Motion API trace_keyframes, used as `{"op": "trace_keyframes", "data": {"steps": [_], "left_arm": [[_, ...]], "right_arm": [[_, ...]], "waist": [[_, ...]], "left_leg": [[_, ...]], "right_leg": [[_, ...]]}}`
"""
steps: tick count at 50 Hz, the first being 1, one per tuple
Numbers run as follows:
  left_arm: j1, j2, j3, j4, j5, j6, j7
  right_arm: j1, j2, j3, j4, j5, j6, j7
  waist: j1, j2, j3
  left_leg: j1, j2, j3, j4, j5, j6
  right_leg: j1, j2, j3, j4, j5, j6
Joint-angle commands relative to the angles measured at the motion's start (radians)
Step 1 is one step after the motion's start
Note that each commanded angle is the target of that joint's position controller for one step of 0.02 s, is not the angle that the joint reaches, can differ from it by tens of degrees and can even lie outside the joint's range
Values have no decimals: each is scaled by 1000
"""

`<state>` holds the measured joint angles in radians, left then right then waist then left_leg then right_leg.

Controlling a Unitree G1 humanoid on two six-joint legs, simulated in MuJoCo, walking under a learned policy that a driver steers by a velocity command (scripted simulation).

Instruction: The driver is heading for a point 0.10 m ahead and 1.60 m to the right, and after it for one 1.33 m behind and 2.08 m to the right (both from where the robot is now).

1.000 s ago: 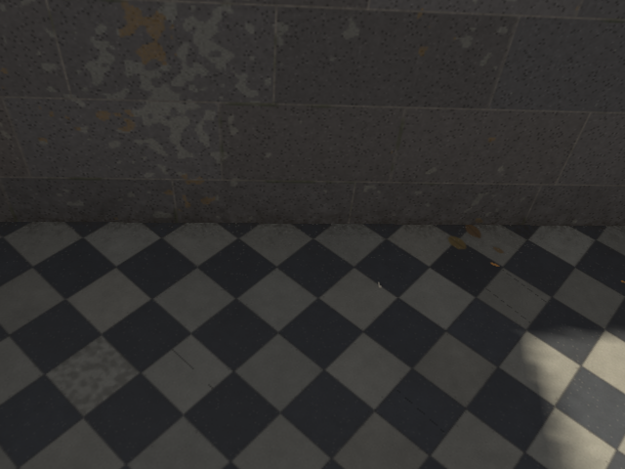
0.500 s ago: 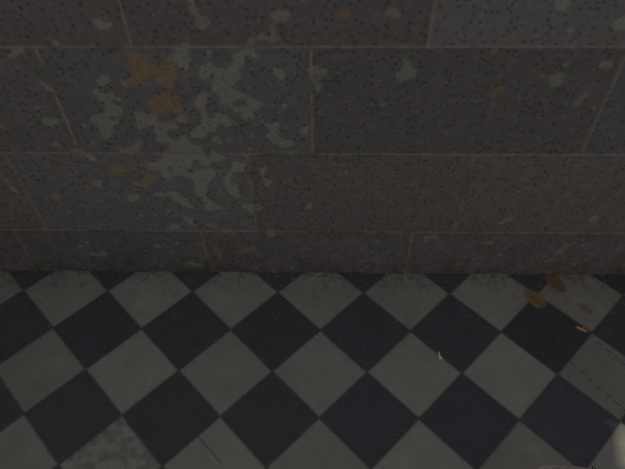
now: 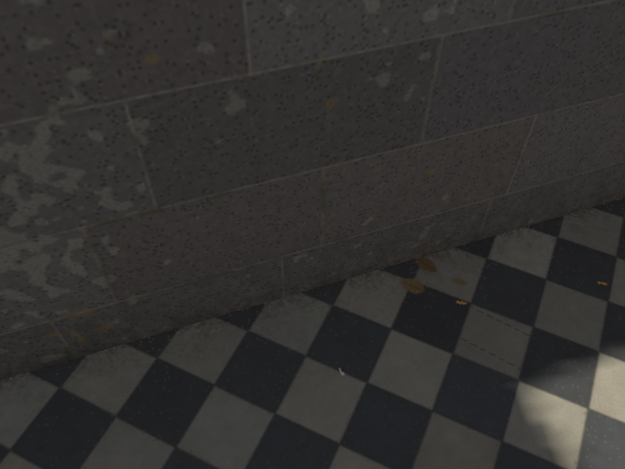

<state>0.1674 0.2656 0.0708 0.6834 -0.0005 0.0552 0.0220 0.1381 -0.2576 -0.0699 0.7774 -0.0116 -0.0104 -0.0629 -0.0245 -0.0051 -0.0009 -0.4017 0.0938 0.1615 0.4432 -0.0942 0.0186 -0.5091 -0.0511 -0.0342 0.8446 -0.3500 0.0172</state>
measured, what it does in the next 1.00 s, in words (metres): steps on the spot, turning right: right foot, then left foot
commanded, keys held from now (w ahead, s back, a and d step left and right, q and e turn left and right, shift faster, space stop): e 1.00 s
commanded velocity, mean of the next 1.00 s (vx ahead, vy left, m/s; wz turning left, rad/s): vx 0.01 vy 0.00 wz -0.59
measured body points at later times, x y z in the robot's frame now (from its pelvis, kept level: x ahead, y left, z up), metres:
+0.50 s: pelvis +0.00 -0.02 +0.00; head +0.03 -0.03 +0.45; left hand +0.24 +0.20 -0.08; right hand +0.10 -0.33 -0.09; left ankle +0.05 +0.10 -0.73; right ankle +0.00 -0.13 -0.74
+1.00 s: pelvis -0.03 -0.05 -0.01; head -0.02 -0.09 +0.44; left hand +0.26 +0.07 -0.08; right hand -0.09 -0.37 -0.12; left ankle +0.03 +0.10 -0.68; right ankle -0.08 -0.14 -0.74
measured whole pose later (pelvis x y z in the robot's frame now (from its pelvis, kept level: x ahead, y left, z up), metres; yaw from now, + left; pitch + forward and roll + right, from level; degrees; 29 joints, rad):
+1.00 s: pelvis -0.03 -0.05 -0.01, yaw -35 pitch +3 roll +1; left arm 0.20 0.28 0.08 0.55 0.01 0.03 -0.01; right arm 0.15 -0.31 -0.09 0.73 -0.01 0.02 -0.03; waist -0.02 0.04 0.03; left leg -0.48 0.08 0.02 1.03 -0.53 -0.06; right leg -0.37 0.02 0.01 0.61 -0.29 -0.04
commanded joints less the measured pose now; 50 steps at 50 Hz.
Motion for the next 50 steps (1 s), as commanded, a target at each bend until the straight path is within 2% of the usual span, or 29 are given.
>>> {"op": "trace_keyframes", "data": {"steps": [1, 3, 4, 5, 6, 7, 8, 9, 12, 16, 20, 24, 25, 26, 27, 28, 29, 30, 32, 33, 38, 42, 44, 45, 46, 47, 48, 49, 50], "left_arm": [[75, 72, 25, -59, 3, 0, -13], [143, 93, 43, -33, 9, 6, -12], [170, 167, 63, -41, 14, 5, 0], [142, 268, 73, -90, 19, 2, 11], [157, 258, 74, -96, 53, -23, 6], [92, 240, 67, -106, 51, -44, 4], [19, 204, 59, -121, 26, -53, 6], [-24, 168, 45, -134, 7, -55, 7], [-13, 130, 29, -145, 9, -52, 17], [38, 153, 41, -146, 2, -42, 31], [33, 181, 53, -166, 5, -28, 25], [-11, 180, 53, -183, -18, -16, 18], [-20, 171, 52, -189, -23, -13, 21], [-6, 132, 42, -197, -16, -12, 23], [10, 89, 33, -229, -16, -20, 17], [-6, 170, 56, -223, 6, -35, 11], [14, 215, 75, -197, 1, -37, 3], [42, 203, 77, -165, -7, -27, 1], [65, 155, 67, -146, -15, -9, -2], [50, 130, 57, -152, -22, -6, -5], [-58, 75, 23, -209, -14, -9, -18], [-24, 109, 35, -208, -17, -8, -32], [39, 105, 44, -187, -16, -5, -36], [83, 120, 56, -170, -15, -5, -29], [127, 181, 78, -166, -17, -9, -21], [131, 297, 93, -205, -8, -15, -7], [164, 280, 87, -204, 29, -40, -21], [126, 248, 74, -197, 33, -57, -25], [67, 215, 64, -192, 14, -62, -21]], "right_arm": [[-55, -172, -44, -58, 18, 0, -2], [-16, -129, -36, -33, 22, 12, 3], [7, -74, -24, -30, 8, 19, 14], [-30, -59, -20, -88, -21, 11, 15], [-132, -105, -35, -117, -18, 2, 10], [-127, -126, -45, -111, 3, 4, 5], [-88, -128, -51, -84, 1, 8, -3], [-65, -133, -55, -68, -10, 13, -11], [-49, -110, -51, -83, -9, 5, -5], [-103, -77, -29, -112, 2, -7, 5], [-97, -90, -28, -117, 15, -19, 28], [-29, -104, -33, -107, 23, -37, 49], [14, -119, -40, -95, 19, -40, 53], [64, -170, -55, -88, 3, -37, 51], [44, -263, -75, -86, -20, -23, 45], [34, -209, -67, -109, -35, -27, 44], [-8, -163, -53, -134, -29, -27, 35], [-56, -133, -45, -145, -17, -23, 28], [-76, -118, -38, -150, 8, -13, 17], [-68, -124, -38, -149, 5, -6, 13], [-3, -182, -54, -132, 0, 17, 5], [2, -220, -65, -119, 18, 16, 17], [-12, -214, -63, -111, 37, 16, 21], [22, -182, -56, -94, 36, 14, 25], [52, -128, -42, -89, 13, 13, 36], [33, -56, -12, -146, -42, 10, 46], [-70, -119, -31, -174, -11, 0, 35], [-105, -158, -43, -175, 15, 3, 28], [-90, -160, -49, -162, 12, 8, 22]], "waist": [[44, 174, -148], [57, 116, -126], [45, -97, -75], [25, -310, -27], [90, -218, -77], [48, -169, -56], [14, -124, -57], [2, -119, -70], [-4, -116, -111], [35, -145, -119], [50, -167, -122], [10, -167, -127], [-9, -152, -135], [-9, -70, -166], [49, 260, -118], [15, 300, -120], [31, 202, -121], [56, 149, -104], [54, 134, -69], [45, 138, -55], [-22, 197, -83], [-16, 220, -86], [24, 201, -89], [34, 160, -97], [39, -1, -114], [6, -333, -110], [104, -286, -194], [88, -195, -135], [54, -145, -99]], "left_leg": [[113, 248, -165, -140, -114, 157], [38, 195, -97, -13, -232, 64], [-138, 89, 10, 255, -336, -32], [-405, -56, -3, 523, -555, -107], [-407, -64, -175, 680, -528, -91], [-413, -50, -215, 735, -415, -74], [-399, -38, -229, 735, -323, -70], [-371, -40, -226, 743, -275, -76], [-297, -71, -219, 750, -202, -84], [-269, -89, -234, 488, -207, -90], [-136, -119, -231, 325, -289, -81], [25, -139, -217, 42, -205, -50], [134, -112, -216, -62, -98, -33], [287, 25, -304, -77, -23, 21], [359, 234, -551, -99, 198, 165], [330, 365, -679, -123, 317, 294], [308, 335, -589, -107, 327, 281], [281, 256, -478, -88, 290, 223], [254, 183, -353, -91, 259, 177], [235, 154, -300, -106, 238, 174], [292, 187, -224, -112, 188, 192], [258, 226, -203, -87, 152, 175], [229, 215, -167, -14, 96, 124], [174, 188, -127, 62, 34, 75], [12, 116, -34, 264, -121, -7], [-297, -15, -6, 606, -607, -98], [-340, -62, -180, 763, -606, -96], [-355, -45, -212, 818, -519, -82], [-357, -32, -224, 798, -422, -69]], "right_leg": [[170, 22, -47, -172, 64, -45], [301, 59, -38, -336, 113, -104], [384, -107, 227, -489, 211, -180], [404, -316, 541, -527, 428, -332], [326, -327, 571, -566, 331, -381], [305, -266, 487, -564, 269, -316], [290, -208, 414, -542, 240, -248], [271, -180, 368, -526, 266, -218], [261, -132, 329, -498, 357, -220], [346, -124, 377, -473, 335, -224], [316, -124, 462, -455, 333, -248], [319, -79, 522, -402, 418, -219], [271, -46, 505, -373, 369, -185], [146, 6, 448, -271, 193, -135], [-111, 181, 227, -83, -142, -66], [-194, 159, 188, 175, -307, -12], [-191, 121, 199, 323, -241, 11], [-178, 107, 183, 374, -180, 30], [-186, 89, 152, 433, -80, 56], [-176, 84, 114, 401, -43, 63], [-93, 20, 34, 101, -40, 68], [55, 29, -25, -103, -16, 24], [174, 58, -57, -294, 98, -21], [285, 84, -50, -377, 153, -51], [459, -12, 110, -431, 384, -100], [577, -288, 492, -419, 761, -239], [490, -357, 589, -480, 653, -388], [448, -294, 508, -498, 526, -349], [406, -235, 439, -493, 437, -285]]}}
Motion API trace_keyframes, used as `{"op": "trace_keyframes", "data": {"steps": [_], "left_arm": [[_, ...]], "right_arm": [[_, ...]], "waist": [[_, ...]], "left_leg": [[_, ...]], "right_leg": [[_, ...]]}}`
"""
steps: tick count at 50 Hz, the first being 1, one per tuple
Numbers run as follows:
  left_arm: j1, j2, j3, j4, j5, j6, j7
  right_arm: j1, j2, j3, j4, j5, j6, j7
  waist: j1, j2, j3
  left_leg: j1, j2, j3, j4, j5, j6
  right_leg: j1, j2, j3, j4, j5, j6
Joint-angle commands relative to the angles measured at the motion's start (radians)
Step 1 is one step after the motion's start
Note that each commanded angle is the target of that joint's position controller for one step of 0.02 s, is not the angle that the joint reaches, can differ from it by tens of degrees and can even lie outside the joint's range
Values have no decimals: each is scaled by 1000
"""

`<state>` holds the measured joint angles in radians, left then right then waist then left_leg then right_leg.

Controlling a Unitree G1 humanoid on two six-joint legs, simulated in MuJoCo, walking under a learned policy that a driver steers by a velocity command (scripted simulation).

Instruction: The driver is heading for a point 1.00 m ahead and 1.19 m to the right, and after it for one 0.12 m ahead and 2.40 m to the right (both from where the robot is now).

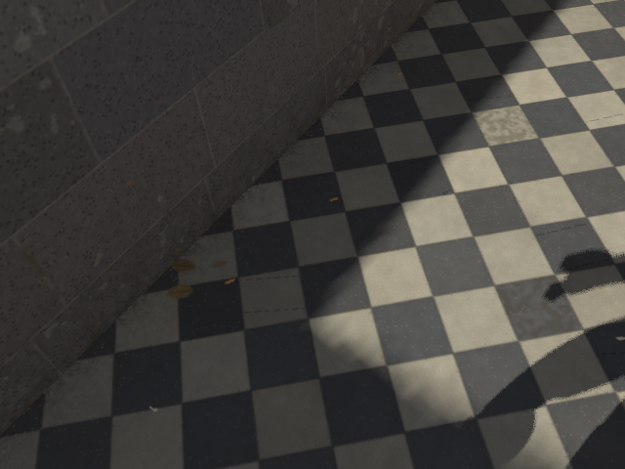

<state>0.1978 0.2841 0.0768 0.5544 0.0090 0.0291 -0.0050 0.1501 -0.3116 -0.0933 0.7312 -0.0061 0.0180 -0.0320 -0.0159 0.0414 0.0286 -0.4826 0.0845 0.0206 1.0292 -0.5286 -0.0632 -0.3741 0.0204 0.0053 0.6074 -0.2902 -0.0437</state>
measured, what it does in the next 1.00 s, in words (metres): walks ahead, turning right: left foot, then right foot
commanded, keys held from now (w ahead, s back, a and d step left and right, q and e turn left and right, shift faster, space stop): e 0.24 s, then w+e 0.76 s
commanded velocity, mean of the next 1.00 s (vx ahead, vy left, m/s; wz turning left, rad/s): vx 0.27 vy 0.00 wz -0.60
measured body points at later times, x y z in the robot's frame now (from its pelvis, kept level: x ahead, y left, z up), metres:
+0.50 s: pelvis +0.04 +0.01 +0.01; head +0.05 +0.02 +0.46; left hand +0.27 +0.23 -0.08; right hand +0.07 -0.30 -0.08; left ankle +0.04 +0.13 -0.73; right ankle +0.01 -0.11 -0.68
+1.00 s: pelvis +0.21 -0.16 +0.00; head +0.24 -0.19 +0.45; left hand +0.49 -0.03 -0.09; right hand +0.12 -0.45 -0.11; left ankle +0.21 +0.04 -0.63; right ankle +0.20 -0.25 -0.73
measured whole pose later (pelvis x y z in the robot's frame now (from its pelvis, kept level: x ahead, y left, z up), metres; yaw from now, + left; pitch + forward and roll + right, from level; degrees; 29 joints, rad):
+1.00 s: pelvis +0.21 -0.16 +0.00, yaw -35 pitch +2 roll +0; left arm 0.20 0.29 0.06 0.61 -0.02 -0.04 -0.04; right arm 0.27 -0.31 -0.05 0.74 0.01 -0.11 -0.01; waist -0.02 0.02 0.06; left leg -0.43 0.09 -0.03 1.22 -0.35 -0.01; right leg -0.38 0.08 0.00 0.54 -0.19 -0.08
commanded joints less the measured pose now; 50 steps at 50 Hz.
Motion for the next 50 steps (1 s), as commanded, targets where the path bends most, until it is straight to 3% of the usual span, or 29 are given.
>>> {"op": "trace_keyframes", "data": {"steps": [1, 2, 4, 12, 16, 17, 19, 20, 21, 22, 23, 24, 25, 29, 33, 36, 39, 41, 42, 43, 44, 45, 46, 47, 48, 49, 50], "left_arm": [[-7, 167, 47, -69, -13, -33, 12], [-44, 161, 42, -73, -20, -30, 18], [-53, 150, 35, -75, -10, -29, 27], [-28, 174, 44, -62, -11, -15, 35], [-12, 178, 42, -55, -25, -10, 22], [-14, 176, 41, -53, -26, -9, 21], [-42, 155, 33, -55, -33, -6, 26], [-50, 112, 21, -61, -33, -10, 31], [-46, 45, 4, -80, -40, -16, 32], [-100, 114, 21, -123, -39, -36, 28], [-92, 161, 36, -108, -33, -42, 22], [-52, 165, 41, -76, -29, -41, 17], [-30, 154, 41, -58, -26, -41, 13], [-68, 82, 21, -48, -30, -53, -4], [-138, 57, 8, -58, -30, -58, -17], [-211, 33, -7, -75, -32, -64, -38], [-231, 43, -7, -86, -38, -65, -56], [-165, 85, 15, -78, -30, -61, -57], [-33, 123, 39, -44, -31, -57, -55], [143, 182, 74, 5, -37, -48, -42], [262, 275, 98, 22, -48, -41, -21], [239, 330, 91, -4, -50, -60, -23], [237, 228, 62, 0, -36, -76, -30], [205, 192, 49, 16, -29, -85, -29], [133, 170, 39, 9, -30, -89, -28], [72, 142, 28, 1, -23, -91, -26], [32, 135, 23, -9, -12, -92, -22]], "right_arm": [[-83, -104, -28, -97, -5, -14, -17], [-57, -102, -30, -93, -13, -10, -19], [-27, -83, -27, -83, -10, -13, -13], [-86, -51, -9, -103, 0, -26, 1], [-72, -67, -15, -109, 18, -49, 24], [-58, -67, -16, -109, 24, -59, 29], [28, -62, -23, -80, 28, -78, 35], [112, -101, -36, -60, 16, -83, 31], [202, -171, -47, -46, -12, -85, 26], [195, -202, -58, -44, -28, -98, 38], [121, -146, -42, -66, -13, -103, 28], [81, -105, -29, -77, 2, -101, 17], [73, -92, -23, -83, 7, -97, 9], [144, -82, -12, -53, -12, -111, 5], [178, -109, -15, -21, -8, -106, 11], [200, -144, -22, 2, 8, -99, 13], [209, -178, -30, 21, 31, -91, 19], [199, -210, -38, 28, 40, -83, 18], [192, -215, -38, 31, 45, -77, 14], [213, -186, -26, 27, 42, -80, 9], [237, -88, 8, -22, 2, -90, 12], [236, -33, 38, -80, -2, -125, 18], [118, -139, 10, -97, 37, -149, 26], [72, -135, 15, -113, 50, -162, 29], [69, -122, 19, -106, 27, -167, 22], [78, -128, 12, -98, 5, -161, 19], [97, -127, 10, -91, 0, -149, 24]], "waist": [[26, -157, -122], [2, -162, -119], [-10, -172, -143], [31, -192, -129], [38, -216, -116], [27, -220, -106], [-35, -191, -92], [-65, -123, -119], [-69, 95, -142], [-60, 197, -33], [-27, 155, 31], [-9, 136, 41], [-4, 118, 28], [-37, 75, 36], [-68, 75, 50], [-94, 76, 74], [-81, 73, 88], [-20, 98, 22], [63, 88, -60], [146, 56, -160], [158, -140, -258], [96, -322, -439], [157, -185, -378], [133, -171, -246], [82, -72, -166], [40, -78, -123], [8, -101, -99]], "left_leg": [[-256, -12, -92, 188, 80, 12], [-215, -23, -86, 183, 137, 7], [-170, -47, -80, 174, 204, 0], [-83, -93, -107, -175, 176, -9], [36, -125, -86, -331, 112, 28], [85, -132, -81, -390, 111, 44], [285, -119, -69, -614, 241, 87], [480, 1, -160, -645, 227, 132], [594, 204, -427, -727, -30, 221], [485, 335, -694, -826, -196, 324], [442, 315, -628, -833, -217, 315], [438, 255, -524, -833, -158, 268], [447, 217, -444, -834, -87, 232], [423, 170, -200, -862, 221, 216], [443, 160, -59, -865, 386, 212], [441, 173, 13, -869, 433, 204], [481, 202, 58, -841, 541, 191], [510, 206, 116, -695, 967, 170], [493, 186, 162, -517, 1153, 149], [362, 151, 189, -284, 1143, 117], [-11, 77, 177, 78, 509, 65], [-251, -103, -20, 350, -47, 34], [-354, -50, -127, 396, 35, 49], [-374, -15, -105, 355, 111, 70], [-321, 27, -102, 271, 180, 73], [-255, 52, -106, 196, 222, 68], [-203, 63, -108, 171, 251, 63]], "right_leg": [[239, -264, 359, -252, 331, -181], [189, -237, 330, -256, 338, -168], [168, -208, 315, -259, 335, -168], [171, -182, 426, -241, 182, -188], [110, -151, 524, -291, -219, -196], [90, -140, 542, -292, -264, -192], [-7, -82, 523, -244, -328, -146], [-165, -30, 454, -105, -375, -86], [-360, 108, 212, 206, -354, -12], [-515, 65, 190, 362, -288, 2], [-543, 9, 193, 455, -195, 15], [-540, -3, 172, 495, -123, 32], [-534, -12, 151, 529, -72, 45], [-519, -50, 105, 575, 109, 72], [-475, -79, 56, 385, 196, 88], [-391, -88, -8, 217, 212, 71], [-304, -74, -58, 101, 139, 20], [-140, -6, -114, 50, 61, -31], [48, 45, -141, -16, 94, -67], [332, 76, -122, -47, 142, -106], [685, -144, 245, -65, 46, -202], [823, -362, 841, -267, -158, -376], [784, -344, 766, -324, -144, -318], [650, -312, 621, -315, -57, -285], [487, -264, 510, -314, 42, -255], [367, -227, 431, -328, 134, -241], [284, -202, 397, -356, 179, -240]]}}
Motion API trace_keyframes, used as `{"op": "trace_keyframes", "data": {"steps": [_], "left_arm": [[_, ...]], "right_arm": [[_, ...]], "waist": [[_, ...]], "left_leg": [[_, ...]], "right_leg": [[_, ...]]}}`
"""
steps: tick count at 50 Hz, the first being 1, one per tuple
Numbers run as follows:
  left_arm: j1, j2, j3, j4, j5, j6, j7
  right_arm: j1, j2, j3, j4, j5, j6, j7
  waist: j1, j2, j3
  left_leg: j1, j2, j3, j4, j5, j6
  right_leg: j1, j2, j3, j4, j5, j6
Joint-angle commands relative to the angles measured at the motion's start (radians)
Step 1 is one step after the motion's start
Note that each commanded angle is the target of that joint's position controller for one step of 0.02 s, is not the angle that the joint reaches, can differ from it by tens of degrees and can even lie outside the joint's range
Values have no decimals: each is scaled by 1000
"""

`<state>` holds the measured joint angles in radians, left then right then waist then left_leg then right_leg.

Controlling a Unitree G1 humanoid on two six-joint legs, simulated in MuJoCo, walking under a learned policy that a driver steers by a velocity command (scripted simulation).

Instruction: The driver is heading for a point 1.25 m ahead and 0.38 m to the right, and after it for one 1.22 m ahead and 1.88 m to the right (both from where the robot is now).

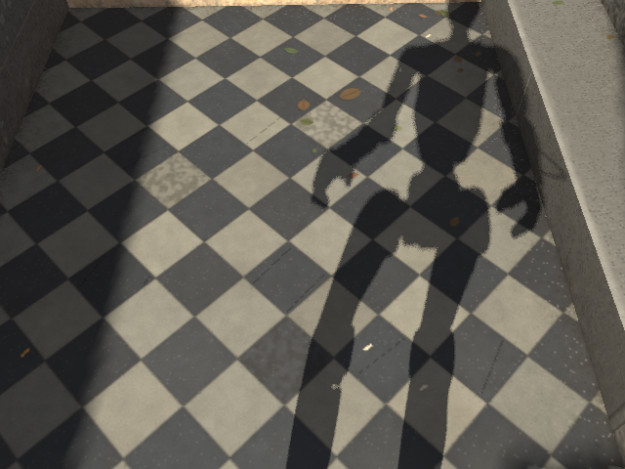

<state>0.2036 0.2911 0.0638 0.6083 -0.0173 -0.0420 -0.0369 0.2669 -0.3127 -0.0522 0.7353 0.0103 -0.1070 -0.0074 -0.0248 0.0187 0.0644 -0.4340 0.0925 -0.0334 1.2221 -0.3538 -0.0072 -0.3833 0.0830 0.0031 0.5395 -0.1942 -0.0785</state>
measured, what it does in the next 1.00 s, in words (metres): walks ahead, turning right: left foot, then right foot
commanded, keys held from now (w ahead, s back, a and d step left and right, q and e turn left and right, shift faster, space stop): w+e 0.36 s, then w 0.64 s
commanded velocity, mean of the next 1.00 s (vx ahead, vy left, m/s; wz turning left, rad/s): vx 0.49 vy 0.00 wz -0.35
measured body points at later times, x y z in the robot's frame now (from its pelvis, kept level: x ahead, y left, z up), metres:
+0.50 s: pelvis +0.30 +0.03 +0.01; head +0.32 +0.03 +0.45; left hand +0.47 +0.27 -0.11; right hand +0.36 -0.27 -0.08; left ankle +0.36 +0.12 -0.73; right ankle +0.20 -0.08 -0.64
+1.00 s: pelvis +0.53 -0.10 +0.01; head +0.56 -0.12 +0.46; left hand +0.75 +0.11 -0.09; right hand +0.53 -0.40 -0.11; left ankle +0.53 +0.06 -0.64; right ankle +0.54 -0.20 -0.73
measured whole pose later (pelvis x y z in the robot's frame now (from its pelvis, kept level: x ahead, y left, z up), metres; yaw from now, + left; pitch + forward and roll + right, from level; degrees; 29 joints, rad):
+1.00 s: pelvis +0.53 -0.10 +0.01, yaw -19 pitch +1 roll +0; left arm 0.22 0.28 0.04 0.71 0.00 -0.07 -0.03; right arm 0.28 -0.32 -0.04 0.78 0.01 -0.08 0.01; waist -0.01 0.03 0.03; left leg -0.46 0.07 -0.02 1.12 -0.36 0.01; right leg -0.29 0.04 -0.03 0.44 -0.18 -0.06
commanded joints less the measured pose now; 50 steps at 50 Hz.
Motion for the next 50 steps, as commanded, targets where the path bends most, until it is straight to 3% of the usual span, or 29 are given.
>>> {"op": "trace_keyframes", "data": {"steps": [1, 3, 5, 9, 11, 14, 16, 17, 18, 19, 20, 21, 22, 23, 25, 28, 33, 37, 39, 40, 41, 42, 43, 44, 45, 46, 47, 48, 50], "left_arm": [[8, 127, 36, -60, 15, -24, 14], [16, 130, 35, -36, 8, -32, 24], [39, 142, 37, -13, 6, -31, 37], [113, 165, 46, 29, -9, -20, 50], [146, 168, 48, 47, -16, -20, 51], [154, 159, 48, 60, -16, -11, 55], [140, 143, 45, 56, -8, 0, 53], [133, 95, 28, 43, 1, -1, 47], [225, 27, 7, 21, -3, -4, 48], [295, 49, 0, 21, -24, -14, 50], [248, 131, 21, 43, -34, -11, 51], [151, 150, 25, 28, -24, -8, 50], [85, 137, 23, 7, -9, -9, 49], [61, 120, 25, 0, -2, -10, 46], [86, 80, 18, 14, -7, -4, 41], [39, 44, 3, 5, 10, -3, 39], [-123, 20, -22, -20, 3, -27, 21], [-227, 38, -19, -54, -4, -36, 0], [-230, 58, -12, -62, -5, -39, -7], [-188, 77, -3, -54, 0, -41, -7], [-90, 102, 14, -24, 11, -42, -6], [61, 147, 38, 18, 15, -40, 1], [241, 237, 60, 42, 24, -34, 15], [236, 278, 62, 48, 26, -36, 6], [216, 178, 41, 45, 6, -35, 7], [158, 150, 28, 42, 4, -36, 11], [99, 129, 19, 39, 10, -37, 9], [59, 114, 16, 51, 14, -38, 11], [32, 94, 12, 61, 23, -48, 14]], "right_arm": [[-9, -118, -30, -89, -20, -14, 2], [-21, -98, -24, -88, -31, 3, 3], [-107, -74, -13, -116, -36, 6, 3], [-278, -37, 5, -153, -21, -6, 20], [-319, -57, -2, -170, -7, -13, 29], [-290, -101, -22, -172, -3, -19, 35], [-174, -122, -42, -149, -7, -25, 29], [-50, -156, -57, -138, -21, -30, 23], [89, -236, -76, -124, -45, -27, 14], [134, -217, -75, -94, -28, -17, 28], [92, -128, -54, -107, -14, -12, 28], [47, -94, -42, -109, -14, -2, 24], [4, -78, -34, -104, -22, 4, 23], [-18, -59, -27, -97, -28, 3, 22], [-27, -50, -24, -80, -26, -5, 22], [-5, -85, -34, -44, -9, -14, 23], [46, -134, -40, -7, 5, 7, 18], [115, -160, -43, 33, 15, 24, 21], [124, -174, -46, 48, 21, 35, 18], [111, -187, -48, 49, 24, 42, 15], [93, -196, -48, 42, 25, 50, 13], [101, -163, -35, 37, 16, 51, 9], [106, -85, -4, 2, -23, 45, 6], [209, -13, 17, -18, -5, 24, 11], [120, -115, -5, -8, 20, 9, 13], [38, -137, -12, -36, 33, 0, 17], [5, -124, -10, -37, 21, -1, 13], [2, -102, -13, -34, -1, 1, 13], [40, -77, -12, -22, -3, 17, 19]], "waist": [[2, -85, -124], [-8, -68, -94], [13, -65, -58], [83, -86, -39], [94, -98, -36], [69, -130, -49], [6, -143, -91], [-55, -107, -201], [-59, 96, -380], [-34, 344, -451], [-52, 193, -310], [-57, 96, -198], [-38, 45, -113], [-14, 50, -72], [15, 84, -62], [22, 66, -45], [-35, 49, -15], [-67, 52, 0], [-48, 67, -5], [-14, 70, -31], [44, 42, -97], [110, 30, -199], [164, -122, -352], [88, -331, -431], [135, -179, -339], [122, -146, -220], [90, -75, -162], [52, -73, -129], [7, -95, -124]], "left_leg": [[-229, 51, -45, -51, 91, -6], [-216, 38, -23, -127, 130, -36], [-229, 17, -10, -266, 244, -59], [-104, -65, 5, -588, 464, -59], [-76, -79, -19, -652, 468, -48], [-41, -78, -51, -705, 361, -11], [125, -95, -17, -750, 290, 31], [342, -17, -72, -734, 287, 80], [722, 213, -394, -749, 165, 201], [823, 339, -786, -889, -94, 288], [716, 308, -723, -928, -226, 257], [581, 266, -562, -934, -162, 223], [444, 221, -448, -954, -34, 215], [360, 182, -366, -977, 60, 210], [289, 140, -266, -1020, 155, 210], [286, 146, -189, -1061, 286, 241], [290, 101, -49, -1079, 329, 211], [380, 149, -59, -1047, 366, 201], [433, 173, -64, -1007, 437, 186], [445, 167, -48, -949, 560, 172], [435, 130, -2, -819, 726, 151], [342, 83, 40, -629, 735, 118], [117, 13, 86, -286, 370, 71], [-224, -142, 9, -21, -237, 27], [-342, -76, -69, 58, -219, 30], [-375, -33, -45, 39, -117, 41], [-338, 7, -29, -5, -33, 34], [-290, 30, -36, -67, 17, 18], [-208, 47, -36, -108, 59, -3]], "right_leg": [[245, -255, 383, -308, 127, -215], [164, -233, 323, -324, 212, -219], [123, -203, 277, -326, 243, -203], [85, -157, 251, -296, 150, -146], [122, -183, 305, -266, 97, -141], [229, -226, 396, -173, 94, -114], [235, -192, 405, -62, 204, -82], [173, -134, 357, 136, 202, -46], [-106, -11, 233, 495, -51, 27], [-321, 9, 195, 723, -391, 60], [-396, -49, 215, 818, -317, 70], [-393, -84, 168, 824, -237, 73], [-368, -110, 149, 778, -186, 71], [-336, -138, 149, 722, -150, 66], [-269, -155, 126, 644, -125, 64], [-295, -173, 96, 497, -63, 75], [-216, -170, 30, 183, 159, 94], [-190, -141, 7, 43, 161, 70], [-152, -125, -1, -5, 102, 40], [-80, -105, -20, -35, 90, 21], [63, -75, -53, -75, 115, -4], [297, -94, -29, -65, 131, -38], [585, -332, 252, -30, 190, -122], [780, -484, 680, -161, -11, -276], [724, -458, 651, -218, -137, -236], [608, -420, 509, -237, -90, -198], [490, -375, 419, -259, 5, -177], [399, -349, 365, -278, 120, -167], [308, -325, 292, -322, 239, -170]]}}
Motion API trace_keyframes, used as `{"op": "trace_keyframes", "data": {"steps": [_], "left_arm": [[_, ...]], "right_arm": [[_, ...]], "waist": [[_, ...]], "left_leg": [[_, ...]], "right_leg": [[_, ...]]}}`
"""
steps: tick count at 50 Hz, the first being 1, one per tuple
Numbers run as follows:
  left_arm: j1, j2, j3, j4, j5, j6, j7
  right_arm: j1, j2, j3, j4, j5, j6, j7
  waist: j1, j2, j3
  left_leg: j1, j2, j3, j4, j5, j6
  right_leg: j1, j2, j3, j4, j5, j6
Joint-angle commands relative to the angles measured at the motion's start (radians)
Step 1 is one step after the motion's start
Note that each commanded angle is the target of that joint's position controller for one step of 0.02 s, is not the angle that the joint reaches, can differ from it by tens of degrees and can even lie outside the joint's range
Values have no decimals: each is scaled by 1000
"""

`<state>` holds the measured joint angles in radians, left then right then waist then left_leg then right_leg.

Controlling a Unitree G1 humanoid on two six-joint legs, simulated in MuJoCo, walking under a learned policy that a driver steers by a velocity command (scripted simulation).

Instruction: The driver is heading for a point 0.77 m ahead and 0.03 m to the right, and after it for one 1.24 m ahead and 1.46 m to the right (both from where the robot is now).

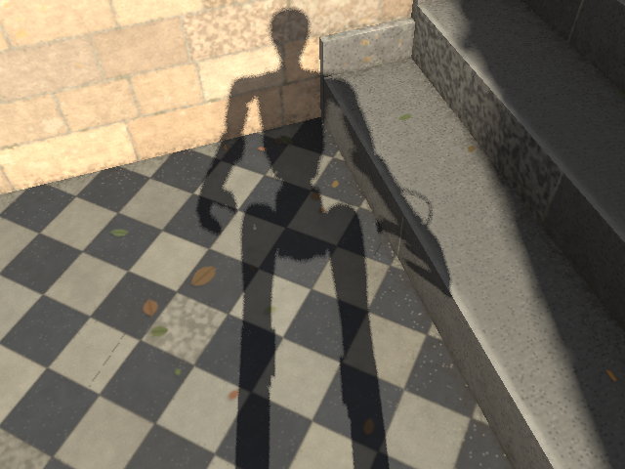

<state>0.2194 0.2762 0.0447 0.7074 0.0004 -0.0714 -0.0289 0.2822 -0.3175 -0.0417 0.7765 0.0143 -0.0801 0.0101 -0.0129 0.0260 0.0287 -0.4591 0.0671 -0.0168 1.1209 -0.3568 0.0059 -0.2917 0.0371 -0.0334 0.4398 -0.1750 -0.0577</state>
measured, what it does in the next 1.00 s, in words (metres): walks ahead: left foot, then right foot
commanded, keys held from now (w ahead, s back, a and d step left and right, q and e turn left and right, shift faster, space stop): w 0.56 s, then w+e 0.40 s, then e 0.04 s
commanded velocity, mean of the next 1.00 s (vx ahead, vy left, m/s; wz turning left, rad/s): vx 0.50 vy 0.00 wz -0.16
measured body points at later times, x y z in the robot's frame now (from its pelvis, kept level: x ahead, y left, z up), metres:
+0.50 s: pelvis +0.28 +0.08 -0.01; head +0.31 +0.09 +0.44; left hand +0.33 +0.36 -0.14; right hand +0.42 -0.19 -0.10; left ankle +0.34 +0.16 -0.74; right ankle +0.18 -0.08 -0.65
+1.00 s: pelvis +0.55 +0.04 -0.02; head +0.59 +0.03 +0.43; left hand +0.79 +0.26 -0.11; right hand +0.55 -0.25 -0.15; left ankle +0.38 +0.17 -0.67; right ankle +0.64 -0.05 -0.74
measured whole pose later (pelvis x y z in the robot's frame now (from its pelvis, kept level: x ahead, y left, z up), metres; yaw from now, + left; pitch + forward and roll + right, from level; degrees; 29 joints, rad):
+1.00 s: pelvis +0.55 +0.04 -0.02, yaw -10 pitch +2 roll +1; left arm 0.11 0.29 0.06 0.70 -0.01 -0.07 -0.04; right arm 0.30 -0.30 -0.04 0.84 -0.01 -0.05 -0.02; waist -0.04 -0.01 0.05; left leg -0.15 0.00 0.07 0.96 -0.47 0.00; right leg -0.48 0.05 -0.04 0.59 -0.15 -0.10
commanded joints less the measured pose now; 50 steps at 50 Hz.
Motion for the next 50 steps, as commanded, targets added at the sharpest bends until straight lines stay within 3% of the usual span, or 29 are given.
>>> {"op": "trace_keyframes", "data": {"steps": [1, 4, 5, 6, 8, 11, 12, 14, 16, 17, 18, 19, 20, 21, 22, 23, 24, 25, 26, 29, 35, 41, 44, 45, 46, 47, 48, 49, 50], "left_arm": [[26, 125, 38, -22, -2, -25, 6], [38, 145, 44, 3, -4, -32, 14], [50, 145, 44, 12, -6, -30, 18], [68, 155, 43, 16, 5, -27, 24], [103, 171, 46, 35, -2, -22, 32], [169, 194, 52, 83, -17, -10, 37], [171, 181, 49, 97, -25, -5, 36], [179, 196, 54, 103, -24, 3, 37], [160, 211, 58, 110, -22, 12, 39], [147, 212, 57, 111, -21, 18, 41], [165, 197, 48, 106, -10, 19, 45], [256, 112, 18, 75, 7, 7, 42], [322, 49, -4, 87, 4, -14, 36], [212, 149, 21, 83, -23, -26, 26], [121, 169, 27, 51, -37, -33, 24], [71, 159, 25, 43, -26, -33, 30], [72, 150, 29, 44, -13, -27, 34], [96, 137, 29, 52, -12, -16, 35], [117, 119, 27, 62, -12, -5, 37], [81, 94, 23, 55, -4, 16, 42], [-86, 66, 14, 20, -17, 2, 21], [-227, 49, 3, -51, -19, -8, -15], [-209, 73, 16, -73, -15, -10, -32], [-160, 94, 28, -69, -13, -6, -32], [-49, 130, 49, -45, -14, -2, -29], [116, 188, 80, -11, -17, 1, -16], [247, 303, 111, 6, -13, 12, 4], [211, 286, 98, -14, -13, 7, 6], [180, 217, 76, -23, -8, 6, 9]], "right_arm": [[24, -50, -19, -62, -10, -5, 0], [-84, -45, -13, -94, -15, 7, -5], [-116, -37, -10, -103, -16, 5, -4], [-144, -33, -8, -115, -16, 4, -1], [-216, -14, 2, -135, -9, -7, 9], [-286, -17, 1, -164, -7, -20, 28], [-306, -28, -4, -170, -2, -20, 36], [-311, -44, -7, -182, 1, -18, 45], [-255, -69, -17, -172, -3, -14, 45], [-156, -93, -32, -146, -9, -13, 40], [-7, -134, -53, -108, -14, -9, 29], [111, -227, -74, -95, -34, -6, 20], [148, -222, -70, -82, -22, -2, 27], [132, -147, -48, -83, -6, -1, 26], [66, -133, -42, -89, -4, -1, 23], [6, -116, -36, -94, -12, -1, 23], [-32, -90, -29, -97, -24, -4, 26], [-50, -71, -24, -97, -31, -10, 27], [-56, -65, -24, -93, -28, -16, 28], [-36, -86, -31, -63, -22, -28, 20], [12, -110, -36, -8, -27, -20, -6], [72, -127, -42, 50, -19, 13, -14], [46, -159, -52, 45, -13, 36, -29], [37, -172, -56, 39, -13, 44, -37], [23, -176, -56, 31, -17, 56, -46], [-3, -169, -52, 12, -17, 57, -55], [63, -81, -20, -32, -42, 33, -44], [71, -32, 2, -48, -39, -8, -26], [-25, -112, -18, -66, -1, -40, -6]], "waist": [[-12, -94, -77], [8, -87, 1], [17, -86, 14], [27, -75, 27], [55, -75, 40], [72, -74, 44], [75, -95, 40], [71, -111, 35], [30, -122, 3], [-28, -113, -58], [-95, -72, -152], [-88, 108, -319], [-64, 287, -432], [-98, 154, -336], [-81, 86, -199], [-53, 22, -120], [-17, 33, -79], [10, 60, -79], [23, 68, -79], [31, 47, -41], [-35, 24, 10], [-89, 2, 63], [-52, 36, 19], [-20, 62, -25], [43, 67, -92], [134, 32, -179], [127, -162, -310], [85, -238, -406], [126, -152, -332]], "left_leg": [[-183, 72, -43, -30, 71, -28], [-238, 74, -31, -166, 226, -46], [-233, 69, -28, -238, 292, -45], [-217, 62, -20, -304, 355, -42], [-171, 38, 5, -434, 443, -34], [-171, 16, -2, -530, 458, -17], [-183, 11, -11, -557, 450, -5], [-166, 3, -9, -579, 381, 24], [-66, -30, 22, -600, 295, 57], [77, -65, 55, -622, 283, 82], [298, -56, 48, -605, 294, 112], [689, 178, -270, -576, 278, 225], [844, 303, -688, -751, 63, 317], [783, 292, -671, -806, -41, 279], [643, 266, -535, -823, 12, 245], [503, 228, -428, -844, 124, 231], [398, 192, -351, -871, 221, 222], [339, 166, -307, -900, 263, 219], [310, 151, -270, -928, 287, 225], [286, 145, -177, -974, 387, 237], [355, 113, 4, -1018, 422, 169], [549, 170, 87, -972, 538, 156], [622, 184, 128, -836, 929, 133], [636, 183, 142, -744, 1106, 122], [614, 168, 163, -583, 1206, 106], [470, 132, 180, -356, 1098, 69], [65, 19, 183, 19, 528, 12], [-214, -165, 5, 270, -234, -25], [-301, -90, -103, 316, -193, -13]], "right_leg": [[192, -281, 306, -253, 226, -201], [138, -248, 212, -321, 189, -195], [134, -230, 179, -327, 191, -182], [129, -218, 145, -332, 189, -171], [130, -209, 110, -341, 178, -152], [223, -254, 114, -300, 199, -138], [262, -259, 117, -266, 208, -126], [312, -292, 127, -233, 233, -114], [343, -289, 124, -150, 401, -92], [332, -257, 95, -23, 557, -72], [252, -219, 58, 167, 580, -47], [-76, -120, 9, 541, 262, 8], [-319, 16, 100, 776, -396, 42], [-430, -34, 172, 880, -386, 35], [-470, -83, 136, 869, -294, 26], [-443, -124, 113, 819, -208, 27], [-392, -157, 115, 764, -148, 30], [-333, -174, 121, 737, -110, 34], [-306, -177, 117, 717, -90, 42], [-354, -185, 109, 629, -4, 67], [-386, -153, 94, 314, 281, 62], [-434, -113, 45, 146, 237, 27], [-350, -52, -30, 128, 93, -13], [-275, -18, -59, 135, 37, -34], [-136, 18, -73, 116, 22, -60], [130, 12, -11, 51, 93, -108], [548, -238, 393, 76, 75, -252], [709, -402, 851, -75, 75, -398], [651, -366, 707, -96, 157, -345]]}}
Velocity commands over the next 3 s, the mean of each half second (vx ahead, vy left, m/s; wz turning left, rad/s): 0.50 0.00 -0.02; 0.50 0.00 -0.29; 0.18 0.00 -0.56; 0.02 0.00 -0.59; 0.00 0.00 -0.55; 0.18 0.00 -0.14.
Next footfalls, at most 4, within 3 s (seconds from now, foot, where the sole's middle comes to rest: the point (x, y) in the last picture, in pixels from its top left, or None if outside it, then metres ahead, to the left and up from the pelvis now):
0.36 left None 0.38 0.16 -0.78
0.94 right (359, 378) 0.68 -0.06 -0.78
1.38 left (293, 297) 0.90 0.09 -0.78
1.78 right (362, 371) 0.69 -0.07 -0.78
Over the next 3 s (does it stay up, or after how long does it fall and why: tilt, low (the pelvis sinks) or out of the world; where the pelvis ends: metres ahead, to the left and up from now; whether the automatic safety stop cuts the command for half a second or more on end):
stays up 0.74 0.03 -0.01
